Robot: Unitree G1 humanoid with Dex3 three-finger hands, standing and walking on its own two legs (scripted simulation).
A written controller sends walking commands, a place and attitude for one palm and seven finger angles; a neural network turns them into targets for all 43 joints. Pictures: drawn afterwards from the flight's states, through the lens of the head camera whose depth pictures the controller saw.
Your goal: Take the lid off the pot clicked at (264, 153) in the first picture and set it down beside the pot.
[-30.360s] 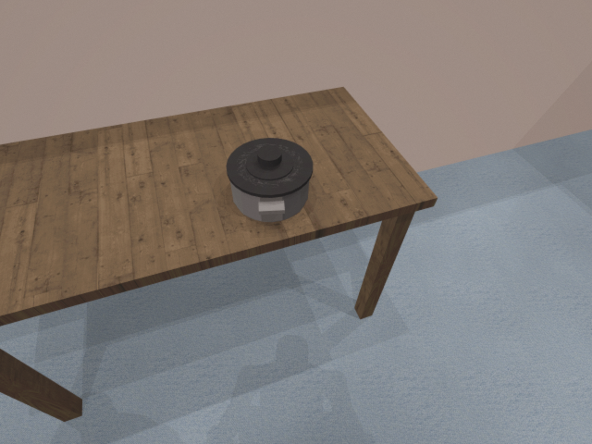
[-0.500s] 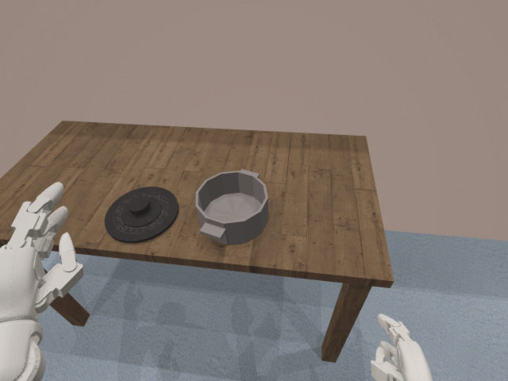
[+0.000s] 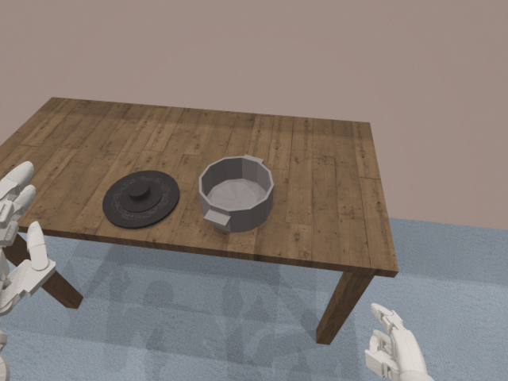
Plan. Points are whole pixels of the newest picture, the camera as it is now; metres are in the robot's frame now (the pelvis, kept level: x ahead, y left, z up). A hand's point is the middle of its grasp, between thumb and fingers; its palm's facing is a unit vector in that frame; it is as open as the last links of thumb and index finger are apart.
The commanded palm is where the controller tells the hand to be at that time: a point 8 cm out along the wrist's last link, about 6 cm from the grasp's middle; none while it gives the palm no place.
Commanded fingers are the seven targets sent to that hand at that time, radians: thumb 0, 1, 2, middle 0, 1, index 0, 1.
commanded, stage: step back with the hand held close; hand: left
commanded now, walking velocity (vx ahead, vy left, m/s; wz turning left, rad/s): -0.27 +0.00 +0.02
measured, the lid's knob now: (138, 190) +0.52 +0.34 -0.08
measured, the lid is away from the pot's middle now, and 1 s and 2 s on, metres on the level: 0.24 0.24 0.24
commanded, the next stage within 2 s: stop stepping back and stand still in 1.54 s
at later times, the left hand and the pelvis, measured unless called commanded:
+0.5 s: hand (22, 324) +0.14 +0.26 +0.15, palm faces +0.32 -0.82 -0.47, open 7.4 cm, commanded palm +0.07 +0.30 +0.17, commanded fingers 0.00 0.90 0.90 -0.20 -0.30 -0.20 -0.30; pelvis -0.05 +0.02 -0.02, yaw +1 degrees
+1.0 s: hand (20, 361) +0.10 +0.24 +0.15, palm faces +0.25 -0.85 -0.46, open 7.4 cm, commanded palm +0.04 +0.30 +0.17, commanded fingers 0.00 0.90 0.90 -0.20 -0.30 -0.20 -0.30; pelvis -0.09 +0.02 -0.02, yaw +0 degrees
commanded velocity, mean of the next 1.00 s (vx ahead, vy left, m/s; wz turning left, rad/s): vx -0.32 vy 0.00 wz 0.02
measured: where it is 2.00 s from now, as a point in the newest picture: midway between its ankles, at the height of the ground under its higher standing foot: outside the picture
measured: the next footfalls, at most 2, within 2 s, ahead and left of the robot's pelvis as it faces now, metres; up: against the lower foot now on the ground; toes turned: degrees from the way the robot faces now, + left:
right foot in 1.36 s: -0.16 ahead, -0.12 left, +0.00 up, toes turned -4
left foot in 1.60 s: -0.12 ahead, +0.13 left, +0.00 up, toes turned -1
